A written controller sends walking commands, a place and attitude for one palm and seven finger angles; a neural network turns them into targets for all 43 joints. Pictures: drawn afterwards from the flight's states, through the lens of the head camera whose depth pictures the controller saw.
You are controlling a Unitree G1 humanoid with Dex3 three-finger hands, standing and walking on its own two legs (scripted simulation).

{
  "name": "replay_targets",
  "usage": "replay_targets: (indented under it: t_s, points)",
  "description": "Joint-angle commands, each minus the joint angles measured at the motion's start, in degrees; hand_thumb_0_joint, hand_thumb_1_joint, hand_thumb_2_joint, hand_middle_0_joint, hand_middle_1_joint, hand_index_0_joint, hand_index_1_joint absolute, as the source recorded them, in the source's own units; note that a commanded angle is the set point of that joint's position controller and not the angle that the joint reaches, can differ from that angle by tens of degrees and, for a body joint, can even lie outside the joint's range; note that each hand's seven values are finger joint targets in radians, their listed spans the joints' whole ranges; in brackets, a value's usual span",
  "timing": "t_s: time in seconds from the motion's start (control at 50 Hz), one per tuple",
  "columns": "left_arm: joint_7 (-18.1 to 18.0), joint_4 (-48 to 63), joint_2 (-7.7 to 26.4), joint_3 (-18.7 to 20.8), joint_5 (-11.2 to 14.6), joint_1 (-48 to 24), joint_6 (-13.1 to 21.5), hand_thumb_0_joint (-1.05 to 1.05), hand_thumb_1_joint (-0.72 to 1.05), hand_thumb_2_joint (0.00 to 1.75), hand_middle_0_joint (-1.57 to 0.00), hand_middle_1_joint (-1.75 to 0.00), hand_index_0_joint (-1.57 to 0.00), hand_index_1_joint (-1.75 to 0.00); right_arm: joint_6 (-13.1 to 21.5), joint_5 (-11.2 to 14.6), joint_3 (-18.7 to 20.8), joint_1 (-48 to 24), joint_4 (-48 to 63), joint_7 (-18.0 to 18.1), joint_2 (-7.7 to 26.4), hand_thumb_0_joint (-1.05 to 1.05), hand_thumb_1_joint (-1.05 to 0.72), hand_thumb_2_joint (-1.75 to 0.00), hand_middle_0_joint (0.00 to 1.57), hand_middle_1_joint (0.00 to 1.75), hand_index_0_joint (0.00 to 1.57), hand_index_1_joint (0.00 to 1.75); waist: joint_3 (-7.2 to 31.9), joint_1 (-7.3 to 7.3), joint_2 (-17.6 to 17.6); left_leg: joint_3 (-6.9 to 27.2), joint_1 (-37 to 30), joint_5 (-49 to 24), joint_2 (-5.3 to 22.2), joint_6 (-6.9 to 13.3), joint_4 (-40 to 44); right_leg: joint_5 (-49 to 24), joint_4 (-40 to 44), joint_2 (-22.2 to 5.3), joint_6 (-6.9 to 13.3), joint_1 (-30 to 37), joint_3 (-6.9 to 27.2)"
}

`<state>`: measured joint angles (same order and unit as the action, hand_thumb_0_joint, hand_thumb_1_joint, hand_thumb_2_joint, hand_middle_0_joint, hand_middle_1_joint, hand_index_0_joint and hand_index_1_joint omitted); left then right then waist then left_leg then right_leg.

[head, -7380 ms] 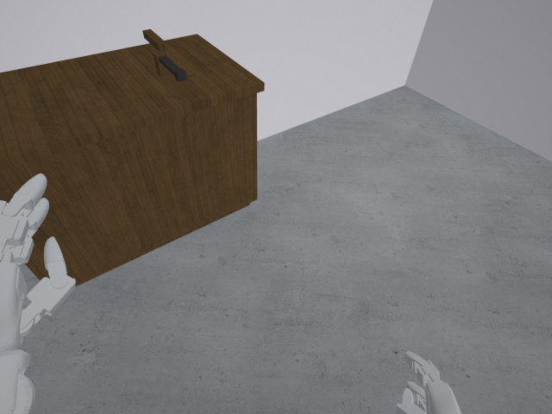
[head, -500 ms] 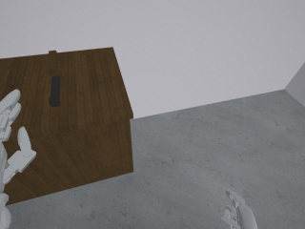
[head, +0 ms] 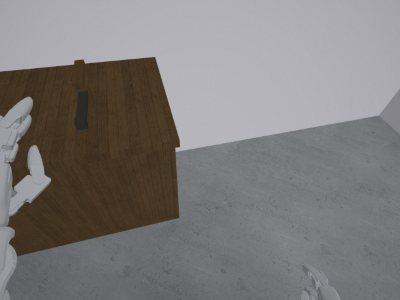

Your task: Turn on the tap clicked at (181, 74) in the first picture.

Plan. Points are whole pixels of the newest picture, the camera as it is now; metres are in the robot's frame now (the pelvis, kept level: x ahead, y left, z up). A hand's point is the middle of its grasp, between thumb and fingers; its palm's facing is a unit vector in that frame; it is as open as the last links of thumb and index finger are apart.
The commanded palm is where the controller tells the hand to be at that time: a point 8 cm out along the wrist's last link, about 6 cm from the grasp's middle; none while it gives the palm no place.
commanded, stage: look again from close up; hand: left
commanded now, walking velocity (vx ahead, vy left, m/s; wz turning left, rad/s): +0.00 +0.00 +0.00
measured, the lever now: (81, 123) +0.54 +0.39 -0.01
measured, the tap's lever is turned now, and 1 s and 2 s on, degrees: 0 0 0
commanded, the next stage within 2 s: shuffle to correct the standing spot in 0.22 s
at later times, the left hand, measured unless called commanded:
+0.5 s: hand (47, 158) +0.27 +0.27 +0.18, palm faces +0.42 -0.86 -0.29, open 7.4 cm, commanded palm +0.21 +0.30 +0.18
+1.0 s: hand (65, 127) +0.35 +0.28 +0.17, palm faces +0.39 -0.83 -0.40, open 7.4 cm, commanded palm +0.30 +0.32 +0.18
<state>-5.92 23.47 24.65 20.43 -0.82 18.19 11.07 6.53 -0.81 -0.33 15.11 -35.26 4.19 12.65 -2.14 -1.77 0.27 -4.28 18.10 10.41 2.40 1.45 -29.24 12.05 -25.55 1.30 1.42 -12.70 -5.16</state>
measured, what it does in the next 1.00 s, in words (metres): walks ahead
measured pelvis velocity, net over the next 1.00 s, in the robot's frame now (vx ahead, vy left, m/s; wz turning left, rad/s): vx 0.13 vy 0.04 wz -0.02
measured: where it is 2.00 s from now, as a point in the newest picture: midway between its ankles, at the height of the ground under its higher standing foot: outside the picture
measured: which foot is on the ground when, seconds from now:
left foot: down 0.00-0.90, up 0.92-1.00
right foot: down 0.00-1.00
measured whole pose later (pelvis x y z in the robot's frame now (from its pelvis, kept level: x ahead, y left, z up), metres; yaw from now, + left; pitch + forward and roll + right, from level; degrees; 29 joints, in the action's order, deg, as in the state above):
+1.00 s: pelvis +0.13 +0.04 -0.02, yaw -1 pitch +0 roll -2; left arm -7.0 31.8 23.6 23.4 2.8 24.6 16.0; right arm 4.4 1.0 0.0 13.6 -34.5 -0.9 13.2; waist -4.1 -2.0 -1.3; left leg -0.6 31.8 29.2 0.9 1.7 -65.0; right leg 28.0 -33.9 -1.3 -1.8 -5.7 -2.0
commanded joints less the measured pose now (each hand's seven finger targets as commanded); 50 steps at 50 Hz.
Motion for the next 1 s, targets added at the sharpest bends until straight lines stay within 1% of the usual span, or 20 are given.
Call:
replay_targets:
  t_s: [0.0, 0.02, 0.1, 0.18, 0.2, 0.22, 0.3, 0.42, 0.54, 0.66, 0.72, 0.76, 0.8, 0.82, 0.84, 0.86, 0.88, 0.9, 0.94, 0.98]
  points:
    - [0.1, -5.0, 2.5, 5.3, 3.4, -3.6, 5.6, 0.00, 0.90, 0.90, -0.20, -0.30, -0.20, -0.30, 4.6, 2.0, 3.1, -5.3, 10.7, -1.7, 4.4, 0.00, -0.90, -0.90, 0.20, 0.30, 0.20, 0.30, 8.4, -0.42, 2.0, 2.2, -5.1, 1.0, -1.0, -1.6, 0.8, -4.1, 8.3, -11.6, 2.4, 1.5, 15.6]
    - [0.3, 2.6, 4.7, 4.9, 4.3, -3.6, 6.6, 0.00, 0.90, 0.90, -0.20, -0.30, -0.20, -0.30, 4.8, 2.1, 3.2, -4.4, 10.2, -2.3, 5.8, 0.00, -0.90, -0.90, 0.20, 0.30, 0.20, 0.30, 9.8, -0.47, 6.4, 3.3, -7.1, 0.8, -1.1, -1.1, 3.3, -1.2, 6.6, -9.7, 1.8, 2.1, 13.3]
    - [0.5, 11.0, 3.2, 1.6, 4.5, 6.3, 7.0, 0.00, 0.90, 0.90, -0.20, -0.30, -0.20, -0.30, 5.7, 2.2, 2.7, -7.5, 11.4, -3.5, 6.0, 0.00, -0.90, -0.90, 0.20, 0.30, 0.20, 0.30, 6.7, -1.14, 6.3, 9.1, -3.4, 10.9, 3.8, 1.0, 12.7, 8.9, 3.1, -4.3, -0.6, 1.5, 7.6]
    - [-0.9, 12.0, 9.2, 8.5, 3.4, 3.1, 7.1, 0.00, 0.90, 0.90, -0.20, -0.30, -0.20, -0.30, 5.7, 1.8, 2.3, -7.5, 12.1, -2.4, 6.2, 0.00, -0.90, -0.90, 0.20, 0.30, 0.20, 0.30, 4.2, -0.73, -3.7, 11.0, 3.9, 19.2, 5.1, 1.7, 16.1, 8.1, 1.6, -2.8, -1.1, 4.4, 6.0]
    - [-1.3, 13.9, 12.4, 11.4, 3.3, -0.3, 7.3, 0.00, 0.90, 0.90, -0.20, -0.30, -0.20, -0.30, 5.6, 1.6, 2.1, -7.9, 12.1, -1.9, 6.3, 0.00, -0.90, -0.90, 0.20, 0.30, 0.20, 0.30, 3.3, -0.46, -1.6, 10.5, 3.6, 19.3, 4.6, 1.4, 16.3, 8.8, 1.9, -2.5, -1.2, 3.2, 6.0]
    - [-1.4, 13.2, 11.1, 11.1, 3.3, -1.5, 7.6, 0.00, 0.90, 0.90, -0.20, -0.30, -0.20, -0.30, 5.7, 1.2, 1.9, -7.7, 12.1, -1.7, 6.0, 0.00, -0.90, -0.90, 0.20, 0.30, 0.20, 0.30, 3.5, -0.15, 0.0, 10.3, 3.7, 19.5, 4.6, 1.6, 16.0, 8.2, 1.8, -2.9, -1.0, 3.7, 5.9]
    - [-1.1, 16.3, 8.6, 7.9, 3.1, -9.1, 8.1, 0.00, 0.90, 0.90, -0.20, -0.30, -0.20, -0.30, 7.0, 0.6, 1.2, -7.6, 11.2, -1.7, 5.3, 0.00, -0.90, -0.90, 0.20, 0.30, 0.20, 0.30, 5.5, 0.28, 7.3, 8.0, -2.6, 13.0, 3.4, 0.8, 13.3, 3.6, 3.1, -2.8, -0.4, 2.7, 6.7]
    - [-0.8, 14.3, 1.9, 1.2, 2.5, -4.4, 6.0, 0.00, 0.90, 0.90, -0.20, -0.30, -0.20, -0.30, 7.0, 0.0, 2.0, -6.6, 10.0, -3.0, 6.1, 0.00, -0.90, -0.90, 0.20, 0.30, 0.20, 0.30, 9.4, 0.78, 4.6, 6.9, -7.3, 7.4, 1.2, 1.3, 6.0, 2.4, 2.5, -3.1, 1.3, 1.8, 7.8]
    - [-1.2, 11.9, 5.2, 5.6, 2.9, -1.6, 4.5, 0.00, 0.90, 0.90, -0.20, -0.30, -0.20, -0.30, 3.6, 0.7, 1.8, -6.9, 10.8, -2.5, 5.8, 0.00, -0.90, -0.90, 0.20, 0.30, 0.20, 0.30, 7.0, 1.11, 1.8, 7.3, -4.1, -0.2, 1.5, 1.7, 1.0, -2.8, -2.7, -3.7, 2.2, 1.0, 7.0]
    - [-1.2, 17.6, 7.6, 8.1, 3.9, -2.0, 5.3, 0.00, 0.90, 0.90, -0.20, -0.30, -0.20, -0.30, 2.3, 1.4, 1.9, -7.0, 12.2, -2.6, 5.9, 0.00, -0.90, -0.90, 0.20, 0.30, 0.20, 0.30, 11.3, 1.59, 4.8, 7.1, -10.0, -22.2, 2.8, 2.2, -3.8, -16.6, -11.7, -3.2, 1.3, 1.2, 4.1]
    - [-1.1, 21.0, 7.5, 7.7, 4.2, -0.4, 5.4, 0.00, 0.90, 0.90, -0.20, -0.30, -0.20, -0.30, 2.9, 1.3, 2.1, -6.1, 12.1, -3.2, 6.0, 0.00, -0.90, -0.90, 0.20, 0.30, 0.20, 0.30, 12.5, 2.31, 9.3, 9.1, -19.9, -32.7, 4.6, 3.0, -3.3, -7.4, -15.7, -1.1, -0.1, -6.9, 0.7]
    - [-1.2, 21.4, 6.9, 7.3, 4.0, 2.0, 5.1, 0.00, 0.90, 0.90, -0.20, -0.30, -0.20, -0.30, 2.7, 1.1, 2.6, -5.8, 12.3, -3.7, 6.1, 0.00, -0.90, -0.90, 0.20, 0.30, 0.20, 0.30, 12.4, 2.20, 8.9, 9.6, -21.7, -33.6, 6.0, 3.1, -4.2, -0.1, -12.1, -0.7, 0.3, -8.1, 0.1]
    - [-1.4, 19.5, 7.2, 8.4, 4.0, 3.9, 4.7, 0.00, 0.90, 0.90, -0.20, -0.30, -0.20, -0.30, 2.4, 1.4, 2.6, -6.5, 12.6, -3.7, 6.2, 0.00, -0.90, -0.90, 0.20, 0.30, 0.20, 0.30, 11.4, 1.47, 6.9, 5.0, -13.6, -31.2, 4.3, 1.4, -7.6, -7.1, -6.8, -1.6, 1.4, 0.5, 0.5]
    - [-1.7, 17.9, 7.6, 9.2, 4.0, 5.4, 4.7, 0.00, 0.90, 0.90, -0.20, -0.30, -0.20, -0.30, 1.8, 1.5, 2.7, -6.5, 12.3, -3.7, 6.2, 0.00, -0.90, -0.90, 0.20, 0.30, 0.20, 0.30, 11.8, 0.82, 3.3, 3.3, -4.8, -29.2, 2.9, 0.5, -13.4, -17.2, -5.6, -3.8, 3.0, 9.8, 3.6]
    - [-2.0, 16.9, 8.1, 9.7, 4.1, 6.2, 5.0, 0.00, 0.90, 0.90, -0.20, -0.30, -0.20, -0.30, 1.5, 1.9, 3.0, -6.2, 12.3, -3.8, 6.1, 0.00, -0.90, -0.90, 0.20, 0.30, 0.20, 0.30, 12.3, -0.01, -5.3, 0.0, 6.8, -25.0, -0.6, -0.5, -23.8, -28.6, -5.5, -8.7, 6.5, 19.2, 11.3]
    - [-2.4, 15.8, 8.6, 10.5, 4.3, 5.8, 5.7, 0.00, 0.90, 0.90, -0.20, -0.30, -0.20, -0.30, 1.8, 2.0, 3.6, -7.2, 12.2, -4.0, 6.4, 0.00, -0.90, -0.90, 0.20, 0.30, 0.20, 0.30, 10.3, -1.44, -13.2, -1.1, 22.3, -4.6, -4.7, -1.5, -35.9, -39.7, -4.5, -15.6, 12.1, 28.0, 21.1]
    - [-2.9, 14.9, 9.0, 11.2, 4.6, 4.4, 7.1, 0.00, 0.90, 0.90, -0.20, -0.30, -0.20, -0.30, 2.0, 2.3, 3.5, -7.4, 11.6, -4.4, 6.3, 0.00, -0.90, -0.90, 0.20, 0.30, 0.20, 0.30, 7.9, -2.40, -14.7, 3.1, 34.2, 20.0, -4.1, -1.0, -44.8, -43.0, -2.9, -22.3, 15.4, 33.0, 27.6]
    - [-3.4, 13.8, 10.4, 13.2, 4.4, 5.3, 7.5, 0.00, 0.90, 0.90, -0.20, -0.30, -0.20, -0.30, 1.6, 1.9, 3.0, -8.1, 10.7, -4.5, 6.5, 0.00, -0.90, -0.90, 0.20, 0.30, 0.20, 0.30, 5.0, -3.10, -9.2, 8.6, 38.9, 24.8, -1.1, -0.2, -45.9, -40.5, -2.5, -24.1, 14.9, 32.8, 29.3]
    - [-3.0, 18.0, 8.0, 9.9, 3.7, 3.2, 8.3, 0.00, 0.90, 0.90, -0.20, -0.30, -0.20, -0.30, 1.0, 2.1, 2.7, -8.6, 10.9, -4.8, 5.8, 0.00, -0.90, -0.90, 0.20, 0.30, 0.20, 0.30, 0.4, -1.86, -5.7, 11.4, 35.9, 22.8, 4.3, 0.3, -35.7, -33.7, -2.5, -23.3, 10.8, 24.0, 23.2]
    - [-2.3, 21.6, 6.9, 8.2, 3.1, -3.5, 8.9, 0.00, 0.90, 0.90, -0.20, -0.30, -0.20, -0.30, 1.2, 1.7, 2.1, -8.9, 9.8, -5.1, 3.7, 0.00, -0.90, -0.90, 0.20, 0.30, 0.20, 0.30, 0.6, 0.97, -5.7, 2.9, 9.4, 6.0, 2.6, 0.5, -16.7, -25.2, -1.8, -15.9, 6.5, 3.6, 9.9]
